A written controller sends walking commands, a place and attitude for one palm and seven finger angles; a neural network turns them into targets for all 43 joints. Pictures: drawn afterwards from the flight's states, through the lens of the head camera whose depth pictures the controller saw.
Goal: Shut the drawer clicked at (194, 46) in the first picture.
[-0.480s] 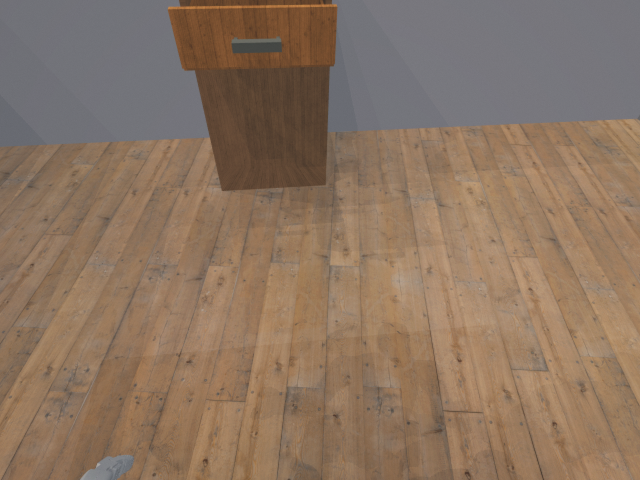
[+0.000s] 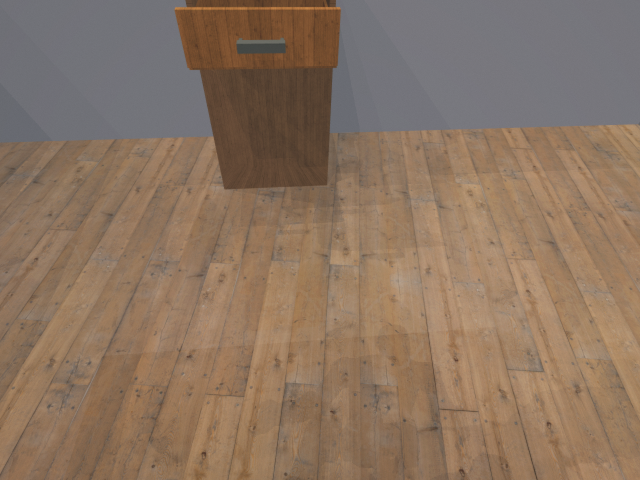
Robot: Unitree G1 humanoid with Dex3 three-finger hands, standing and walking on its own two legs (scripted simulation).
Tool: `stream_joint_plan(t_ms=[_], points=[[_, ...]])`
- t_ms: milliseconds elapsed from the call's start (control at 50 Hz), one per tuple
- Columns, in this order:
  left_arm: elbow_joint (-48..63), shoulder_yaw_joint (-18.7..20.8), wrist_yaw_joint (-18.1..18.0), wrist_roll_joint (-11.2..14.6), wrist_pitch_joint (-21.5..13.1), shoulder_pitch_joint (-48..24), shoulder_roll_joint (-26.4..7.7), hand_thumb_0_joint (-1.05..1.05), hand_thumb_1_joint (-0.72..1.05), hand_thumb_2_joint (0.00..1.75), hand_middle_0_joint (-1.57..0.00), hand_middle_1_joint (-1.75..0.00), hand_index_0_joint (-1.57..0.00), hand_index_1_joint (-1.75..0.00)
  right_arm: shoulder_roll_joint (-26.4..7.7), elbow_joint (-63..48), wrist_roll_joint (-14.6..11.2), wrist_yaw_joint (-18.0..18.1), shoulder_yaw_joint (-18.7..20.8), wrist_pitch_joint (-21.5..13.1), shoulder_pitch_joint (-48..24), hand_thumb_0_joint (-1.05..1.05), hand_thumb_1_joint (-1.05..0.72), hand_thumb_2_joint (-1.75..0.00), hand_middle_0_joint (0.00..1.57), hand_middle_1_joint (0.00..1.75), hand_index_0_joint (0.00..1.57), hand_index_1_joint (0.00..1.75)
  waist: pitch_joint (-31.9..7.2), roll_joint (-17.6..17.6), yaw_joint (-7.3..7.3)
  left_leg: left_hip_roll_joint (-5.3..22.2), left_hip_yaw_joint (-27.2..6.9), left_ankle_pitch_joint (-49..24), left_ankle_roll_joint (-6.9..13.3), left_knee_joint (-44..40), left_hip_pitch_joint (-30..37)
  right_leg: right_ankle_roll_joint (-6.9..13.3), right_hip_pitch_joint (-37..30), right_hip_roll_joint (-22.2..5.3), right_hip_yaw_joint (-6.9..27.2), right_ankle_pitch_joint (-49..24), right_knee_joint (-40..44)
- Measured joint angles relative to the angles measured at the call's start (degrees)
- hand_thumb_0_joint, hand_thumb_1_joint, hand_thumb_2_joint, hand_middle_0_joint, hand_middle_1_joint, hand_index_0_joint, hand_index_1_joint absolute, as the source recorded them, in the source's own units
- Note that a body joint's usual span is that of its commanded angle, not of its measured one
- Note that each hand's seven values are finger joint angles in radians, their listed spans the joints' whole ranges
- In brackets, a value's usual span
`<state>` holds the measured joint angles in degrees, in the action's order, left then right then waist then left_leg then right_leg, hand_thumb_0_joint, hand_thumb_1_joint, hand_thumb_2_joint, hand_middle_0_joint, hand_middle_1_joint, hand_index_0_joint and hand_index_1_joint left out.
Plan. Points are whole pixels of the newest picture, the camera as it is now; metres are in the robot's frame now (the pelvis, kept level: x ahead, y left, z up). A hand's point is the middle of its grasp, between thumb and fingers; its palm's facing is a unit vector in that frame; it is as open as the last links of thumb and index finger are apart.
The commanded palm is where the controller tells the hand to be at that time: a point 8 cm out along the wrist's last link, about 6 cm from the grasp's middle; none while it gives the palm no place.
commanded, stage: stand and wait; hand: left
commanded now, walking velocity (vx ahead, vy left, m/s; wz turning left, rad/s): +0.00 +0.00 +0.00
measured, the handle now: (261, 43) +1.21 +0.25 +0.03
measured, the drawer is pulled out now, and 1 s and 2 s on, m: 0.29 0.29 0.29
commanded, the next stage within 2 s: look at it before walking up in 0.38 s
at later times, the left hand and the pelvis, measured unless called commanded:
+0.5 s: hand out of the picture +0.07 +0.25 -0.15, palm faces -0.03 -0.94 -0.33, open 7.4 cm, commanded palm none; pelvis -0.01 +0.00 +0.00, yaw +0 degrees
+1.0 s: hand out of the picture +0.07 +0.25 -0.15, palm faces -0.03 -0.94 -0.33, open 7.4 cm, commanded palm none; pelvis -0.01 +0.00 +0.00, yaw +0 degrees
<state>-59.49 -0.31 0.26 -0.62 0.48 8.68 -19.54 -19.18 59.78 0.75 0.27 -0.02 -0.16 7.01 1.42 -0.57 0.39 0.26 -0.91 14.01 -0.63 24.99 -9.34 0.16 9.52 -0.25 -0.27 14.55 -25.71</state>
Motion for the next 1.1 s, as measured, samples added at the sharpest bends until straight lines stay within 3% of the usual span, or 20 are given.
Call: stream_joint_plan(t_ms=[1100], points=[[-2.9,0.0,-0.1,-0.1,-0.6,-0.7,0.0,0.00,0.90,0.90,-0.21,-0.30,-0.20,-0.30,0.1,3.7,-0.3,-0.2,-0.2,-0.5,-0.3,0.00,-0.90,-0.90,0.20,0.30,0.20,0.30,0.3,0.2,-0.12,0.1,0.3,-2.5,0.0,-4.2,1.5,-0.1,-1.3,0.0,0.3,-2.5,4.0]])
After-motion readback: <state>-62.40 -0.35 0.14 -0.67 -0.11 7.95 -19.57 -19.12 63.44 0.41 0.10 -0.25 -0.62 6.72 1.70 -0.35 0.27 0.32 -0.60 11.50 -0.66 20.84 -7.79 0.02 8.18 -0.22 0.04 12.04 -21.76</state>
